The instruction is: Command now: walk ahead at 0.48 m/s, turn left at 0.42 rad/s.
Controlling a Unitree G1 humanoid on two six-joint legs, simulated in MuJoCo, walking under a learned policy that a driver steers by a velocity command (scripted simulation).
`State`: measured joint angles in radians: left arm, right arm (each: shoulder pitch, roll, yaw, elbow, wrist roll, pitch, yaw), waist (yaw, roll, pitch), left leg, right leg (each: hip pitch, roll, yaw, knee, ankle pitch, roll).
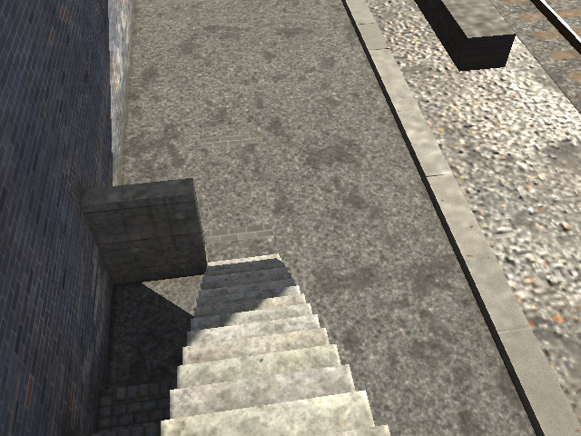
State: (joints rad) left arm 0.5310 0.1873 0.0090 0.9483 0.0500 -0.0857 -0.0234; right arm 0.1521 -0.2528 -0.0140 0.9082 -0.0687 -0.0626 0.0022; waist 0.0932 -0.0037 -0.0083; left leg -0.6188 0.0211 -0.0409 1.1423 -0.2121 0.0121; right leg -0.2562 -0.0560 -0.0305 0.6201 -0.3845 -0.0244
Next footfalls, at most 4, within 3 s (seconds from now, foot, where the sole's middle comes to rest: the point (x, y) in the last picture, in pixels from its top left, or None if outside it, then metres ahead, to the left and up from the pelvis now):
0.22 left None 0.14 0.20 -0.98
0.74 right None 0.39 0.07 -1.19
0.88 left None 0.27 0.28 -0.99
1.94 right None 0.40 0.17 -1.19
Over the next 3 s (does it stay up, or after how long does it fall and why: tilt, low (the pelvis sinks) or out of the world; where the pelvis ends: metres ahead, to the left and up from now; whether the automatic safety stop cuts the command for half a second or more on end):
stays up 0.62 0.17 -0.64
